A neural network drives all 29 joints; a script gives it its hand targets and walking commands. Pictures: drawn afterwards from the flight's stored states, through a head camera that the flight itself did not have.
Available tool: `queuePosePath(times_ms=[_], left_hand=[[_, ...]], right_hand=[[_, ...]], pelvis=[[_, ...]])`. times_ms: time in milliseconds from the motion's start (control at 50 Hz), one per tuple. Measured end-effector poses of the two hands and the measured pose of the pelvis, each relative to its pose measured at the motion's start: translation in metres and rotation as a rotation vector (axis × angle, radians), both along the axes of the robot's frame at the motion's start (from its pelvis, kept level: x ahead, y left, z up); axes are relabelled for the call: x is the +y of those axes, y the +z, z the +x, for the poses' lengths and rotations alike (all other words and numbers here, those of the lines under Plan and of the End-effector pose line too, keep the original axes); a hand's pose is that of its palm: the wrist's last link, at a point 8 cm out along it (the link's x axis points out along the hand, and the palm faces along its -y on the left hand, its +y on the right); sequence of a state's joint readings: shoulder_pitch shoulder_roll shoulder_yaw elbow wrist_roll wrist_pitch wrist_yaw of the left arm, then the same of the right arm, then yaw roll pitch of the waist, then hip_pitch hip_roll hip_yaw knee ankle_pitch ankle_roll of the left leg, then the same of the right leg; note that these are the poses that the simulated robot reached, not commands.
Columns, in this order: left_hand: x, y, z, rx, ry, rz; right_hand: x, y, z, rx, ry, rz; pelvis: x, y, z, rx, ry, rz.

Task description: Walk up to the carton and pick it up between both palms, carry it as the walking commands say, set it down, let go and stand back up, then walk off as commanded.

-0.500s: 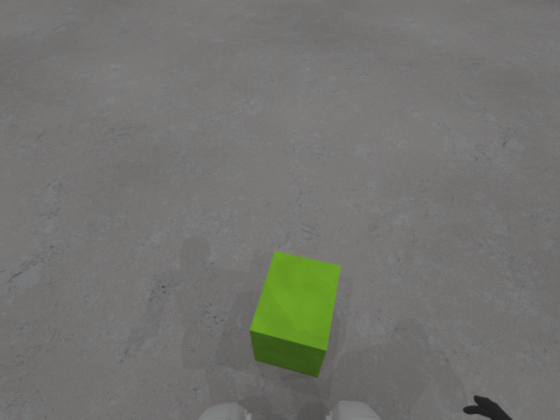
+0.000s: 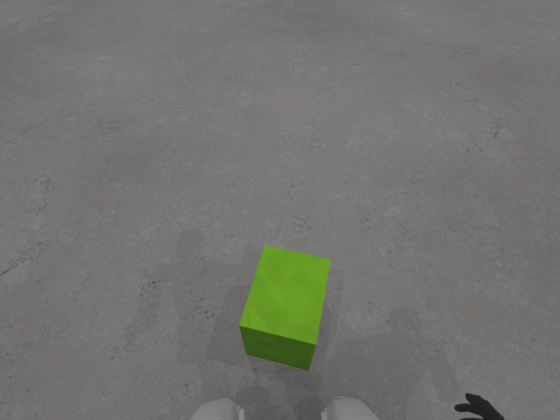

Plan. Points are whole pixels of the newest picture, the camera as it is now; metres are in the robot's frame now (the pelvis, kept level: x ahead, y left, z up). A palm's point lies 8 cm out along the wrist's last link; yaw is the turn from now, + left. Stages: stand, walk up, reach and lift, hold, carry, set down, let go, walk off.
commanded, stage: walk up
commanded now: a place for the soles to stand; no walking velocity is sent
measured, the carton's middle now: (286, 308) +0.50 -0.02 -0.59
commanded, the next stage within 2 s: none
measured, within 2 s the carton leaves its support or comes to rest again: neither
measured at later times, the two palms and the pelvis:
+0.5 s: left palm out of the picture +0.05 +0.33 -0.08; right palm out of the picture +0.09 -0.30 -0.09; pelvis +0.00 +0.01 +0.00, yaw -1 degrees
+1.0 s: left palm out of the picture +0.05 +0.33 -0.09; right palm out of the picture +0.09 -0.30 -0.10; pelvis +0.00 +0.01 +0.00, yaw -1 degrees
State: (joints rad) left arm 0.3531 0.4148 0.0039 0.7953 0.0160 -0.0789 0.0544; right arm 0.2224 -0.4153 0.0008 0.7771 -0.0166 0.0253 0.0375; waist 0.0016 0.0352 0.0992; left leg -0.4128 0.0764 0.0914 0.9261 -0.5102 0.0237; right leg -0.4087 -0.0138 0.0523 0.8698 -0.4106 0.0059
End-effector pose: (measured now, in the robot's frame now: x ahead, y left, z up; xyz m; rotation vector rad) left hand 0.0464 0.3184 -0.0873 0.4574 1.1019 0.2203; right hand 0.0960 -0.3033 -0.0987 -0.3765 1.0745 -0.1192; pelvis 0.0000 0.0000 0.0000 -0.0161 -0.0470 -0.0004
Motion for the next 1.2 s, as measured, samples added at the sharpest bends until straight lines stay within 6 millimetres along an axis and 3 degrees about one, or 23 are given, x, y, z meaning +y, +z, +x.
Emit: queuePosePath(times_ms=[140, 320, 460, 620, 780, 940, 1080, 1200], left_hand=[[0.014, 0.004, -0.003, -0.004, 0.010, 0.008], [0.000, -0.001, -0.002, 0.012, -0.007, 0.000], [0.013, 0.002, 0.000, 0.007, 0.002, 0.003], [0.003, -0.001, 0.003, 0.020, -0.015, -0.001], [0.015, 0.004, 0.005, 0.011, -0.009, 0.003], [0.004, 0.000, 0.005, 0.022, -0.025, 0.001], [0.017, 0.004, 0.005, 0.015, -0.017, 0.006], [0.010, 0.001, 0.006, 0.016, -0.023, -0.001]], right_hand=[[0.004, 0.003, -0.001, -0.011, 0.012, -0.018], [-0.001, 0.002, -0.006, 0.004, -0.007, -0.004], [0.003, 0.005, -0.002, -0.004, 0.004, -0.023], [0.001, 0.001, -0.005, 0.006, -0.014, -0.004], [0.007, 0.004, -0.004, -0.003, -0.007, -0.014], [0.003, 0.002, -0.008, 0.006, -0.022, 0.000], [0.008, 0.004, -0.007, 0.000, -0.012, -0.016], [0.007, 0.003, -0.010, -0.005, -0.023, -0.004]], pelvis=[[0.012, 0.000, -0.003, -0.006, 0.000, -0.013], [0.001, 0.001, -0.004, 0.002, -0.008, 0.002], [0.012, 0.002, -0.002, 0.003, -0.008, -0.011], [0.003, 0.001, -0.002, 0.011, -0.018, 0.000], [0.014, 0.003, -0.002, 0.009, -0.020, -0.014], [0.005, 0.002, -0.003, 0.013, -0.025, 0.000], [0.016, 0.003, -0.004, 0.010, -0.025, -0.011], [0.010, 0.002, -0.005, 0.013, -0.033, -0.005]])
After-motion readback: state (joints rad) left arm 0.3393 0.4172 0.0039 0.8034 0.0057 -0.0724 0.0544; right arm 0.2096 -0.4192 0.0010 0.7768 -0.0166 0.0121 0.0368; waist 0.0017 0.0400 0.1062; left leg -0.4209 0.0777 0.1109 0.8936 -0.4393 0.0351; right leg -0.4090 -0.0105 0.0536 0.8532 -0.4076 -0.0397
